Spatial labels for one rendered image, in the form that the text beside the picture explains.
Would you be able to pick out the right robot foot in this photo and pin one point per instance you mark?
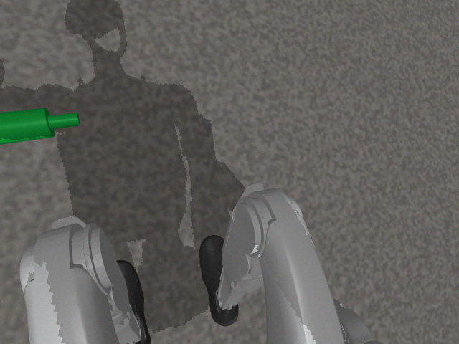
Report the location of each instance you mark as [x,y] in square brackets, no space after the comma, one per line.
[210,256]

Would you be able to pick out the left robot foot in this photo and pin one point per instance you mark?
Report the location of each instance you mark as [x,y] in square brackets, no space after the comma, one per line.
[136,298]

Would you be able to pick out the right robot hand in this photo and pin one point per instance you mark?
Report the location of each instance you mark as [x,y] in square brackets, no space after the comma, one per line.
[353,328]

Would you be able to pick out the bottle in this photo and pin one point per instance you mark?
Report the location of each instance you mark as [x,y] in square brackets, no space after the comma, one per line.
[24,125]

